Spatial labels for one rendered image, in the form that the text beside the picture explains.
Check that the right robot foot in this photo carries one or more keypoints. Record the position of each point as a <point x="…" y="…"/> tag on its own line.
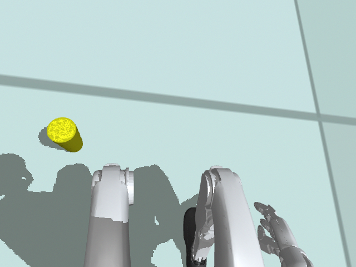
<point x="189" y="235"/>

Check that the cup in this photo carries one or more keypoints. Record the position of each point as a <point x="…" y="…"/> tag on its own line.
<point x="64" y="132"/>

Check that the right robot arm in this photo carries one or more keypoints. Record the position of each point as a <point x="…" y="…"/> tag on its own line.
<point x="294" y="257"/>

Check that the right robot hand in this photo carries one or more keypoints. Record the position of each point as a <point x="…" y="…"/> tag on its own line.
<point x="278" y="229"/>

